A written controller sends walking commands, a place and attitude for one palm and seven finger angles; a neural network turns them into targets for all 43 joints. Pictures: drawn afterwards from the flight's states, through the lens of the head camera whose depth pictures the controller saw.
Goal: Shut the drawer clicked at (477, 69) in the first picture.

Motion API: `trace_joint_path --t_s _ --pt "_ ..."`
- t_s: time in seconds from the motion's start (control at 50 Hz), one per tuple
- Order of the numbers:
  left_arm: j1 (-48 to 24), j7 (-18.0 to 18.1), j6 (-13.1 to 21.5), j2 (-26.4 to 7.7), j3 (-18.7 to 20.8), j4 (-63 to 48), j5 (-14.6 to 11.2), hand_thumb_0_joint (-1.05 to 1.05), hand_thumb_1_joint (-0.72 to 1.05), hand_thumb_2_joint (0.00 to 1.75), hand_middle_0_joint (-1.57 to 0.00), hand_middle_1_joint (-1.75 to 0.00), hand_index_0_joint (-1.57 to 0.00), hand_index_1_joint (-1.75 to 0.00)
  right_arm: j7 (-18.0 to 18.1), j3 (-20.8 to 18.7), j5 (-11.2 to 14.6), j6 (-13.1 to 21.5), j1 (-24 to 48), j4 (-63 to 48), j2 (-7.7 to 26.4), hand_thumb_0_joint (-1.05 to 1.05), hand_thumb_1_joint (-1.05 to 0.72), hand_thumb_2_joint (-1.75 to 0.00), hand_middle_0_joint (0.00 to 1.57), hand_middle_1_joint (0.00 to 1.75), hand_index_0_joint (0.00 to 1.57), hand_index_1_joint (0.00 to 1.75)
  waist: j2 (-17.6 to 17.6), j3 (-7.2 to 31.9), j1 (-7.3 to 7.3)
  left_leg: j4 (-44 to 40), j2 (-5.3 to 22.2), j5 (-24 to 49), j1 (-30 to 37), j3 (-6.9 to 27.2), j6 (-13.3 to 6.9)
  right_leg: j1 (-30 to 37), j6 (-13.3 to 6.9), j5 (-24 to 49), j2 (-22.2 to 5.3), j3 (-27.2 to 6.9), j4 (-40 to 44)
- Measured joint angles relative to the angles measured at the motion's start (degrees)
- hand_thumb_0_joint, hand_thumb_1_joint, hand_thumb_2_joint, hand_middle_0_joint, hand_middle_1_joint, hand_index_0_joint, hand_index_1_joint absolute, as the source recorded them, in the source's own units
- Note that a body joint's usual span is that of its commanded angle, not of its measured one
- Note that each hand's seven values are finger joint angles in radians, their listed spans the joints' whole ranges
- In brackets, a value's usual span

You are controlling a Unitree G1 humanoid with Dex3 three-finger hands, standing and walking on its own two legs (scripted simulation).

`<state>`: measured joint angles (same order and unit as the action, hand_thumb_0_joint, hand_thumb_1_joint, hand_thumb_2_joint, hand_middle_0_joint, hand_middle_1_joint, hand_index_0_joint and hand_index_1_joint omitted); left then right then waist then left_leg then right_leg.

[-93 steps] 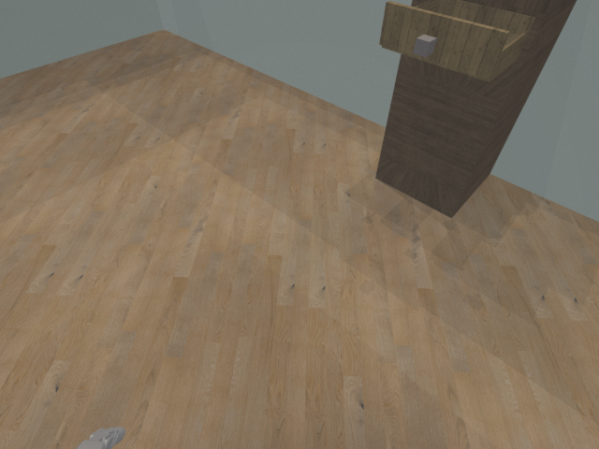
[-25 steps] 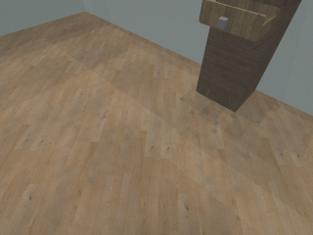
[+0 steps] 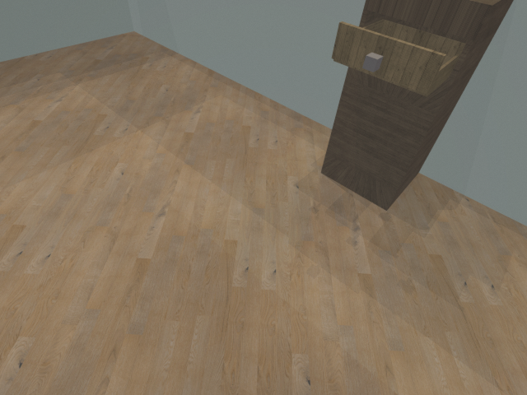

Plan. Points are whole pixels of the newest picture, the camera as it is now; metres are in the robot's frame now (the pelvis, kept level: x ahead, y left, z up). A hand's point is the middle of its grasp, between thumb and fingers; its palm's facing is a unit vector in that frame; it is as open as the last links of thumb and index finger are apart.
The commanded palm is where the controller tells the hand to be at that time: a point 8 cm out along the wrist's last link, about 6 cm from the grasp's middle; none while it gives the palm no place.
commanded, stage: walk to a spot facing it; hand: left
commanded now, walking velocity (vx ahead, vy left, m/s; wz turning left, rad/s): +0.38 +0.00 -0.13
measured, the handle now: (375, 60) +1.17 -0.31 +0.06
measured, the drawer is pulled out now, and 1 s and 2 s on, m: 0.23 0.23 0.23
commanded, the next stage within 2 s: turn to face it in 0.92 s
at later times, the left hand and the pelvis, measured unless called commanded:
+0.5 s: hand (214, 316) +0.31 +0.12 -0.17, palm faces -0.05 -0.98 -0.19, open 7.3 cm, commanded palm none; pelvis +0.20 -0.06 -0.01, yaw -3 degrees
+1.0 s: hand (203, 309) +0.33 +0.14 -0.18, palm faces +0.11 -0.98 -0.13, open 7.4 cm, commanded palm none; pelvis +0.42 -0.01 +0.00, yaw +0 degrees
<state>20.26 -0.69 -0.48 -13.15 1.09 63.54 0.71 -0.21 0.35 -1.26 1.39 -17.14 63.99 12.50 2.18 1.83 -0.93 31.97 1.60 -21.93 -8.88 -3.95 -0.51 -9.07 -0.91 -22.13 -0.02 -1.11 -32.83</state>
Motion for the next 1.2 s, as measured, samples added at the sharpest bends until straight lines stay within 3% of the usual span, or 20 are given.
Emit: trace_joint_path --t_s 0.08,0.14,0.18,0.24,0.34,0.38,0.42,0.46,0.52,0.6,0.68,0.78,0.88,0.92,0.96,1.02,1.1,1.2 --pt "0.5 -0.1 -0.7 1.5 0.2 1.4 0.5 0.01 0.91 0.90 -0.20 -0.30 -0.20 -0.30 1.2 -0.3 0.0 2.6 -4.4 -0.4 -2.6 0.00 -0.91 -0.90 0.20 0.30 0.20 0.30 0.1 -1.5 1.77 -4.1 0.0 -0.7 4.2 -1.6 -0.5 -9.8 -0.8 -3.6 -0.2 2.1 -21.6" --pt "-1.9 -0.6 -0.3 1.7 0.9 0.3 0.5 0.01 0.91 0.90 -0.20 -0.30 -0.20 -0.30 1.7 -0.1 0.0 3.1 -8.2 1.0 -4.5 0.00 -0.91 -0.90 0.20 0.30 0.20 0.30 0.0 -3.4 2.49 -9.0 0.1 0.3 7.9 -1.6 -0.5 -16.8 -0.3 -0.6 -1.9 3.8 -28.1" --pt "-4.1 -0.9 -0.2 1.8 1.2 -1.0 0.5 0.01 0.91 0.90 -0.20 -0.30 -0.20 -0.30 2.0 -0.1 0.1 3.2 -10.4 2.4 -5.6 0.00 -0.91 -0.90 0.20 0.30 0.20 0.30 -0.2 -4.5 2.56 -12.0 0.1 0.7 10.5 -1.9 -0.2 -20.6 0.0 2.6 -3.2 4.4 -27.7" --pt "-7.9 -1.2 0.0 2.1 1.4 -2.9 0.4 0.01 0.91 0.90 -0.20 -0.30 -0.20 -0.30 2.2 -0.1 0.1 3.0 -12.9 4.3 -6.5 0.00 -0.91 -0.90 0.20 0.30 0.20 0.30 -0.8 -6.2 2.78 -15.5 0.3 0.5 14.1 -2.6 0.6 -23.5 0.0 7.1 -4.4 6.0 -20.0" --pt "-13.5 -1.1 1.3 2.6 1.5 -5.4 0.2 0.01 0.91 0.90 -0.19 -0.30 -0.20 -0.30 2.2 -0.6 0.2 2.7 -14.9 6.3 -6.6 0.00 -0.91 -0.90 0.20 0.30 0.20 0.30 -2.2 -8.3 3.94 -14.8 1.8 -4.0 18.6 -4.1 2.6 -21.2 -2.4 10.3 -2.3 8.9 -6.2" --pt "-14.3 -0.8 2.9 2.5 1.7 -6.2 0.6 0.01 0.91 0.90 -0.19 -0.30 -0.20 -0.30 1.9 -1.0 0.5 2.2 -15.4 7.1 -6.6 0.01 -0.91 -0.90 0.20 0.30 0.20 0.30 -2.3 -8.2 3.53 -4.3 3.0 -7.9 16.4 -4.2 2.6 -17.6 -4.0 13.2 -1.2 9.7 -2.6" --pt "-14.6 -0.2 4.3 2.5 2.0 -6.4 0.5 0.01 0.91 0.90 -0.19 -0.30 -0.20 -0.30 1.6 -1.2 1.0 1.3 -13.5 6.9 -6.4 0.01 -0.91 -0.90 0.20 0.30 0.20 0.30 -2.4 -8.4 3.35 18.7 3.3 -8.2 7.4 -0.5 1.1 -17.3 -4.7 10.6 -0.8 10.2 -6.7" --pt "-14.1 0.2 4.5 2.6 2.1 -6.0 0.0 0.00 0.91 0.90 -0.19 -0.30 -0.20 -0.30 1.3 -1.8 1.2 0.9 -10.6 5.8 -6.0 0.01 -0.91 -0.90 0.20 0.30 0.20 0.30 -2.2 -8.2 3.44 35.6 3.2 -4.3 -1.5 1.8 -0.4 -14.1 -4.7 8.0 -0.4 10.8 -5.9" --pt "-11.7 0.9 4.2 3.1 1.7 -4.6 0.1 0.00 0.91 0.90 -0.19 -0.30 -0.20 -0.30 1.3 -2.5 0.5 0.6 -5.5 2.6 -4.8 0.01 -0.91 -0.90 0.20 0.30 0.20 0.30 -2.3 -6.4 3.34 42.0 4.6 2.0 -12.5 1.8 -0.7 -9.0 -4.2 8.2 0.4 11.3 -0.7" --pt "-7.7 1.7 4.4 3.0 2.0 -2.7 0.3 -0.01 0.94 0.90 -0.20 -0.30 -0.20 -0.30 1.0 -3.3 0.0 0.4 0.4 -1.9 -3.5 0.01 -0.91 -0.90 0.20 0.30 0.20 0.30 -3.3 -3.7 3.04 36.3 6.5 6.7 -22.0 1.6 0.5 -3.4 -4.2 8.4 1.5 11.7 5.5" --pt "-3.7 1.4 4.6 3.4 1.6 -1.1 0.4 0.00 0.94 0.90 -0.20 -0.30 -0.20 -0.30 0.3 -3.7 -0.1 0.0 4.5 -4.7 -2.8 0.00 -0.92 -0.90 0.19 0.30 0.20 0.30 -3.7 -2.0 2.10 27.4 7.4 11.2 -25.4 0.8 1.7 1.4 -3.6 7.5 2.0 12.2 9.8" --pt "0.4 1.3 5.1 4.0 1.0 0.0 0.5 0.00 0.92 0.90 -0.20 -0.30 -0.20 -0.30 -0.9 -3.4 0.0 -0.1 8.0 -6.0 -2.8 0.00 -0.92 -0.90 0.19 0.30 0.19 0.30 -3.0 -2.6 -0.15 14.5 6.9 13.1 -23.6 -0.5 1.6 6.4 -2.1 4.7 1.8 13.3 12.3" --pt "4.1 1.4 4.7 4.6 0.8 1.5 0.6 0.00 0.91 0.90 -0.20 -0.30 -0.20 -0.30 -1.3 -2.8 -0.1 0.4 10.4 -6.6 -3.1 0.00 -0.92 -0.90 0.19 0.30 0.20 0.30 -1.7 -4.7 -2.40 5.0 4.1 10.4 -17.7 -3.0 -0.4 10.0 0.5 -0.9 -0.1 14.2 9.8" --pt "5.4 1.3 4.1 4.9 0.7 2.5 0.2 0.01 0.91 0.90 -0.20 -0.30 -0.20 -0.30 -0.9 -2.6 -0.5 1.6 10.9 -7.0 -3.3 0.00 -0.91 -0.90 0.19 0.30 0.20 0.30 -1.0 -5.6 -2.24 3.1 2.5 12.4 -15.0 -4.2 -2.1 7.4 1.0 -4.6 -2.7 13.7 0.0" --pt "5.1 1.0 3.1 5.0 0.6 3.1 -0.1 0.01 0.91 0.90 -0.20 -0.30 -0.20 -0.30 -0.4 -2.3 -0.3 2.5 10.8 -7.4 -3.7 0.00 -0.91 -0.90 0.20 0.30 0.20 0.30 -0.8 -6.8 -2.11 5.4 2.0 9.0 -13.6 -5.2 -3.3 0.0 0.6 -6.9 -3.5 9.3 -19.1" --pt "3.3 0.9 2.2 4.6 1.1 2.9 0.0 0.01 0.91 0.90 -0.20 -0.30 -0.20 -0.30 0.7 -2.4 0.3 3.1 8.7 -6.7 -4.6 0.00 -0.92 -0.90 0.20 0.30 0.20 0.30 -0.6 -7.0 -1.33 1.9 1.3 7.4 -8.8 -6.3 -3.0 -10.2 0.4 -3.4 -4.0 6.0 -35.8" --pt "-0.7 1.1 1.5 3.6 2.1 0.4 0.5 0.01 0.91 0.90 -0.20 -0.30 -0.20 -0.30 2.1 -3.0 0.6 3.6 5.8 -5.2 -3.4 -0.03 -0.96 -0.90 0.20 0.30 0.20 0.30 0.0 -6.3 -0.72 -5.0 0.2 8.5 -2.9 -7.7 -3.1 -19.2 1.4 3.0 -5.6 4.1 -35.4" --pt "-5.2 1.0 0.1 3.0 3.1 -2.8 0.6 0.01 0.91 0.90 -0.19 -0.30 -0.20 -0.30 2.2 -2.3 0.4 2.3 2.1 -2.6 -3.3 -0.02 -0.94 -0.90 0.20 0.30 0.20 0.30 0.2 -5.0 -0.76 -8.7 0.3 7.5 1.9 -9.7 -2.1 -23.1 2.5 8.4 -6.1 3.9 -27.3"
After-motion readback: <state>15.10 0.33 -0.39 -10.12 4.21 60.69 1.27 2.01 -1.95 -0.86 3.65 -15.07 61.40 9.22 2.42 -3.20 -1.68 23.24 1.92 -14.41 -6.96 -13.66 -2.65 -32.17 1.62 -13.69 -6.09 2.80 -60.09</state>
